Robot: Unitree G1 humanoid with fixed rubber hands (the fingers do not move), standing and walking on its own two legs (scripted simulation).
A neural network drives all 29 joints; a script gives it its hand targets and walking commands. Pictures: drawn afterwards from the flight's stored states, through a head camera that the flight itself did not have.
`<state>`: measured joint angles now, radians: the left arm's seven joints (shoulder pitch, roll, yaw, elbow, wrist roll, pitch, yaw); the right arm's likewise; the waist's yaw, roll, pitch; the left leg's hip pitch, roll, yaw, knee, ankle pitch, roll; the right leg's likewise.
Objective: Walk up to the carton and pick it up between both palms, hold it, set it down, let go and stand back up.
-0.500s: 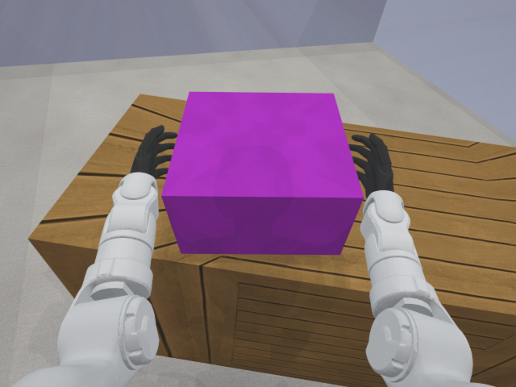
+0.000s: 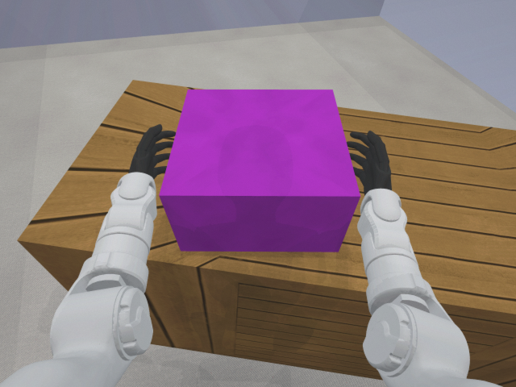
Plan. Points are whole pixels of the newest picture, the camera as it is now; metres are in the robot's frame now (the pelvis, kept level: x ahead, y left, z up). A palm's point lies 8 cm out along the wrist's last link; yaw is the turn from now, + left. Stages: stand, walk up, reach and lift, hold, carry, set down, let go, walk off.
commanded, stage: set down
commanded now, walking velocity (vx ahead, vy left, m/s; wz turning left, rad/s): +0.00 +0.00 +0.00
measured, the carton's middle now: (259, 167) +0.48 +0.03 +0.06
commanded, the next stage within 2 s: none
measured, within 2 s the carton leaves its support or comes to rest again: rests again in 1.24 s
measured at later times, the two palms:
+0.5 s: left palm (151, 175) +0.43 +0.21 +0.07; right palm (372, 189) +0.42 -0.16 +0.09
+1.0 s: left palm (165, 168) +0.46 +0.19 +0.06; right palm (373, 190) +0.44 -0.17 +0.07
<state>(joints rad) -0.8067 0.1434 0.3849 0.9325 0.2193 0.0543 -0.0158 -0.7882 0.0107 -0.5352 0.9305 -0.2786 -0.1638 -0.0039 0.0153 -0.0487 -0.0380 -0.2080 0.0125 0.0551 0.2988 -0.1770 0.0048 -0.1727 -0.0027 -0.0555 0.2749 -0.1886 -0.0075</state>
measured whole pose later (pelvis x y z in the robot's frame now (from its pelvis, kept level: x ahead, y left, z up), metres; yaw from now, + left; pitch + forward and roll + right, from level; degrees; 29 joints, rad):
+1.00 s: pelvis +0.00 +0.00 +0.00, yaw -1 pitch +16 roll +0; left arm -1.01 0.24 0.45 1.29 0.19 -0.12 -0.02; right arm -0.90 0.07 -0.73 0.94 -0.46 -0.14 0.00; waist -0.02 -0.04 -0.10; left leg -0.42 0.02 0.09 0.31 -0.16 0.01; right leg -0.41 -0.01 -0.06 0.34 -0.19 -0.01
